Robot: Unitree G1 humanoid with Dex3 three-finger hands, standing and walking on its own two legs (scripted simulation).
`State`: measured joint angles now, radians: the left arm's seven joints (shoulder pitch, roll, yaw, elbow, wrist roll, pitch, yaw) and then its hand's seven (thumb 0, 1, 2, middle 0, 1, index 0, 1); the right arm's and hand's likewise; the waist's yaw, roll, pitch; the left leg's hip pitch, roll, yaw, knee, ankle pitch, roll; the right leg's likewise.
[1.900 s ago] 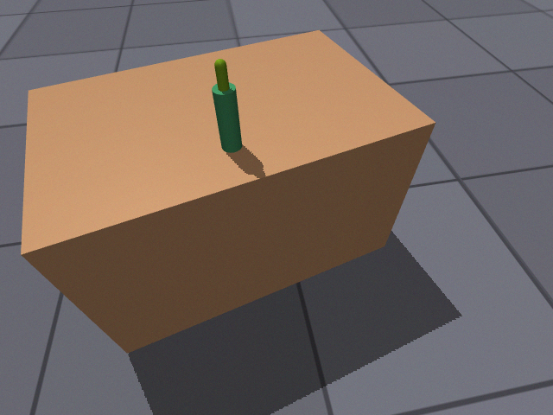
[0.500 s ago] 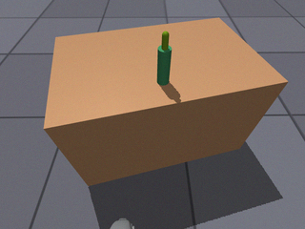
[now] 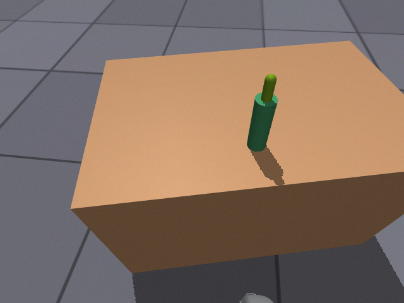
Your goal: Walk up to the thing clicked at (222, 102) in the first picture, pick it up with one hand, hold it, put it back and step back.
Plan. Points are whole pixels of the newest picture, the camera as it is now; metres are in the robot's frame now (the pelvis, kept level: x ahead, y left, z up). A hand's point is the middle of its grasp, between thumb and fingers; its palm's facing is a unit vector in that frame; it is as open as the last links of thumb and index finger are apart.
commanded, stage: walk up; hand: right
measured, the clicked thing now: (262, 114) +0.56 -0.16 +0.02
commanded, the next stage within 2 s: none
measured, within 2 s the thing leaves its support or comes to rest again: neither
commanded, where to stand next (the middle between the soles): +0.08 +0.01 m, yaw +5 degrees
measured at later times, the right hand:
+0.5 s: hand (329, 282) +0.18 -0.26 -0.14, palm faces -0.17 +0.90 -0.41, open 7.4 cm
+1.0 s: hand out of the picture +0.14 -0.25 -0.14, palm faces -0.15 +0.94 -0.31, open 7.4 cm
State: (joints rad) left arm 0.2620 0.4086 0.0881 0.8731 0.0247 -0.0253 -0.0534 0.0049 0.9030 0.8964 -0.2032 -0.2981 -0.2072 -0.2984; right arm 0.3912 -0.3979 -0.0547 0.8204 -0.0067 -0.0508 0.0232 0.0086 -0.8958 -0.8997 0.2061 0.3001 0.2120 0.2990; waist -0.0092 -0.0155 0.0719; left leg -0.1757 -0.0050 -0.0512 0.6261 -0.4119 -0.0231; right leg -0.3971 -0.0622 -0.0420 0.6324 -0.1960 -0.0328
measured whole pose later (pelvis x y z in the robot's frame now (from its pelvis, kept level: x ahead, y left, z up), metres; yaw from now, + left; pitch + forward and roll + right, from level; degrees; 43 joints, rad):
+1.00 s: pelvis +0.02 -0.01 +0.02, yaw +7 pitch -4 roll -1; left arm 0.16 0.37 0.01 1.06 0.01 -0.03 -0.01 0.01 0.90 0.90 -0.20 -0.30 -0.21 -0.30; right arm 0.11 -0.35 -0.01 1.05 -0.01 0.02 0.04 0.01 -0.90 -0.90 0.20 0.30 0.21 0.30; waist 0.01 0.03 0.06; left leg -0.28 0.01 -0.01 0.50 -0.16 0.00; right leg -0.13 -0.04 -0.03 0.49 -0.30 0.03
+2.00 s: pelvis +0.05 -0.02 +0.03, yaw +7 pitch -2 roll +0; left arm 0.10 0.35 0.01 1.14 0.01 -0.02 0.00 0.00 0.90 0.90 -0.20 -0.30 -0.21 -0.30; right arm 0.06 -0.34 -0.03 1.14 -0.01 0.02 0.02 0.01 -0.90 -0.90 0.20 0.30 0.21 0.30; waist 0.00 0.01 0.05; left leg -0.19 0.02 0.00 0.36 -0.14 -0.01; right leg -0.03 -0.03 -0.03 0.31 -0.24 0.03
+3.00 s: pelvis +0.06 -0.02 +0.03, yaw +6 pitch -2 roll +0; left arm 0.13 0.35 0.00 1.10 0.01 -0.01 -0.01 0.00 0.90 0.90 -0.20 -0.30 -0.21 -0.30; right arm 0.09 -0.35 -0.01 1.14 0.00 0.00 0.01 0.01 -0.90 -0.90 0.20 0.30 0.21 0.30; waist 0.00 0.00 0.05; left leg -0.17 0.03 0.01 0.34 -0.14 -0.02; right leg -0.02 -0.02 -0.02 0.31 -0.25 0.01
